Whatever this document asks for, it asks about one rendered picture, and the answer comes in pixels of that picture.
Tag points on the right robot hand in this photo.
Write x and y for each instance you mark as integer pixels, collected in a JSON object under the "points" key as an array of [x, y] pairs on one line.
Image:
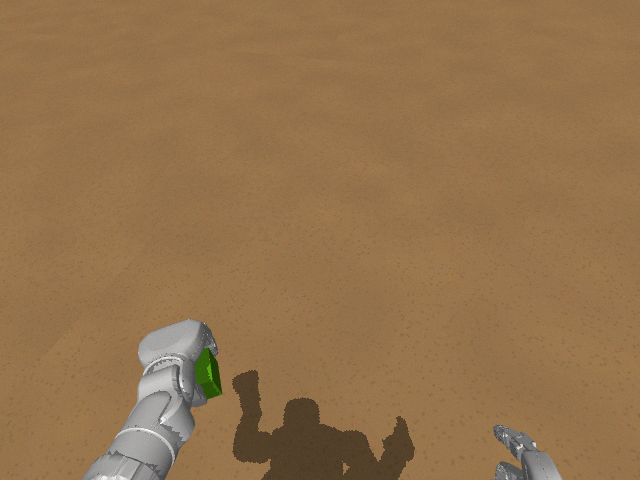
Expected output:
{"points": [[536, 465]]}

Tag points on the left robot arm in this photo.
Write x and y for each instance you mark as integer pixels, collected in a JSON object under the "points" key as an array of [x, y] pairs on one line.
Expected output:
{"points": [[147, 445]]}

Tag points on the left robot hand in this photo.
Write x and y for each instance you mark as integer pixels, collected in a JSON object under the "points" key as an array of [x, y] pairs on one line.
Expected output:
{"points": [[187, 338]]}

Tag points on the cube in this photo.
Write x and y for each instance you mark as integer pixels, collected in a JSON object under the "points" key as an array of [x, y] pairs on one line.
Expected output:
{"points": [[207, 374]]}

